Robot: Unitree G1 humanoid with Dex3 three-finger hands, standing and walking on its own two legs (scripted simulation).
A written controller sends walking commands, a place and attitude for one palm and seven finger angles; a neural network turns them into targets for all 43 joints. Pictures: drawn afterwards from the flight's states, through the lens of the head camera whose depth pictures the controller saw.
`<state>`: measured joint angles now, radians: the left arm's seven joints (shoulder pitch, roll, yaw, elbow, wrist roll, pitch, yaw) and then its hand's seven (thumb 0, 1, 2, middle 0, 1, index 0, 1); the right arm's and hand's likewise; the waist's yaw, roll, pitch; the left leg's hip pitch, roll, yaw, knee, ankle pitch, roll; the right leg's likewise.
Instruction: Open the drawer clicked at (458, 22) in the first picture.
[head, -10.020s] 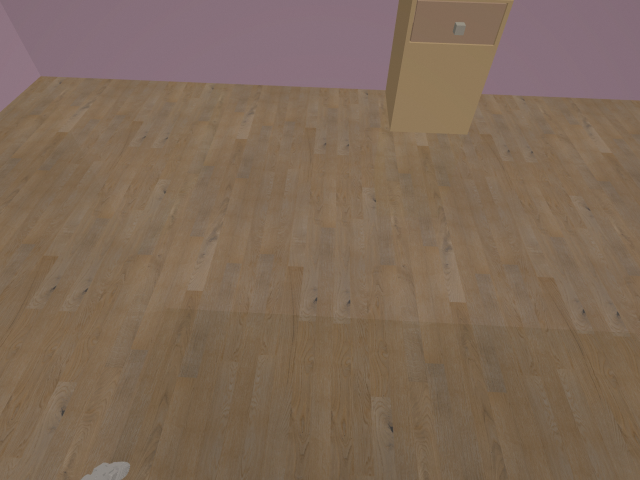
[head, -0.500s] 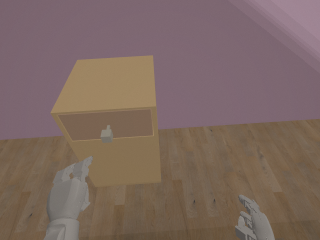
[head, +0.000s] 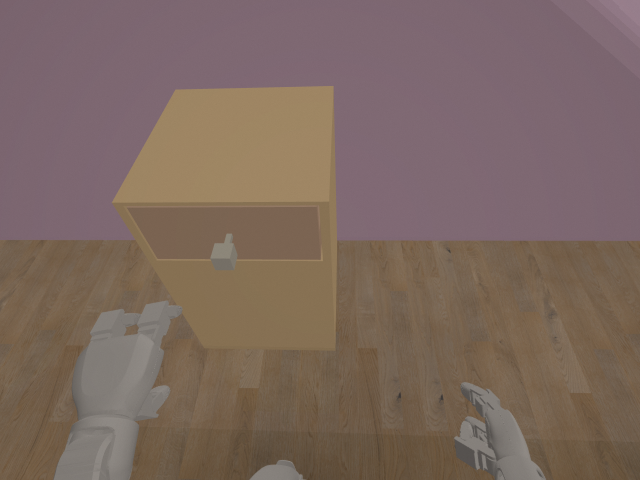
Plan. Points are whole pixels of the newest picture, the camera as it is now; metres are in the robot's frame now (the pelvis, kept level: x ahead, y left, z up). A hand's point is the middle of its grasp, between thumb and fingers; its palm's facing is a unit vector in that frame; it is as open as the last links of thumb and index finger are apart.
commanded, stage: raise the hand with hooked fingers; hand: left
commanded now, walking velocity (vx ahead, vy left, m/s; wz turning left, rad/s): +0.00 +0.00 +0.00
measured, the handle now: (226, 249) +0.56 +0.28 -0.15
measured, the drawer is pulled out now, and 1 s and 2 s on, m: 0.00 0.00 0.00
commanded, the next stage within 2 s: move the hooked fingers above the handle in 1.12 s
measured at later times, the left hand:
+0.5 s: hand (148, 297) +0.30 +0.25 +0.08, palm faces +0.09 -0.11 -0.99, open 13.4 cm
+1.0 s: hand (152, 271) +0.32 +0.25 +0.10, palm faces +0.02 -0.11 -0.99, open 13.8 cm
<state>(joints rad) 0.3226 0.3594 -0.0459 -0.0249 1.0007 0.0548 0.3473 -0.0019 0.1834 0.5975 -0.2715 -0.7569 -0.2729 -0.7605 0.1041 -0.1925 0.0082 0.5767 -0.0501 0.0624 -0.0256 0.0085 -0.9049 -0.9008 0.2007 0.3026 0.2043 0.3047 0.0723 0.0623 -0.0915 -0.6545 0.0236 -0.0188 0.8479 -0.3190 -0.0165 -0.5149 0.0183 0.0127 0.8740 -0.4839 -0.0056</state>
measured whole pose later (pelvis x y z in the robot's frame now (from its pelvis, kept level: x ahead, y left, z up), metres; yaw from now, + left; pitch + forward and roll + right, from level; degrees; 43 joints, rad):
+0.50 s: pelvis +0.02 +0.01 +0.02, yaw +0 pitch +5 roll +0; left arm 0.11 0.41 -0.07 -0.02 0.96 0.10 0.22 0.00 -0.38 0.35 -0.31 -1.13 -0.31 -1.13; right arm 0.11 -0.24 -0.03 0.60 -0.02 0.09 -0.03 0.01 -0.91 -0.90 0.20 0.30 0.20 0.30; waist 0.06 0.07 -0.07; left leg -0.48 0.00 0.00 0.69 -0.28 0.00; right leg -0.33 -0.01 0.03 0.68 -0.43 0.01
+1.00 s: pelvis +0.02 +0.01 +0.03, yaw +0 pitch +3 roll +0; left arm -0.05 0.45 -0.06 0.09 0.93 0.03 0.09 0.00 -0.49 0.31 -0.32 -1.20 -0.32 -1.20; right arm 0.16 -0.25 -0.03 0.62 0.01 0.10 -0.03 0.01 -0.91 -0.90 0.20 0.30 0.20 0.30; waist 0.06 0.08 -0.04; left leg -0.40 0.01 0.00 0.57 -0.22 0.00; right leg -0.26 -0.01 0.02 0.57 -0.36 0.01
